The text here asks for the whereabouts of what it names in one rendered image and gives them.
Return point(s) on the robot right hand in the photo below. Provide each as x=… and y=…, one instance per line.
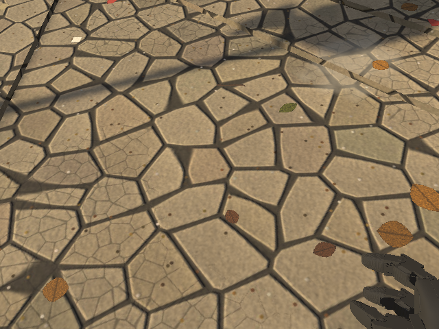
x=418, y=311

